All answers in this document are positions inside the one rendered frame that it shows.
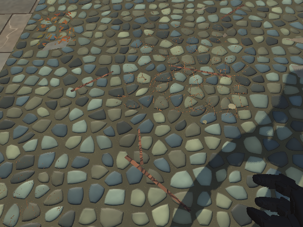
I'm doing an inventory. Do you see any robot right hand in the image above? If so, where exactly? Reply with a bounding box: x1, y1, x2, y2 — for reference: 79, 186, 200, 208
246, 173, 303, 227

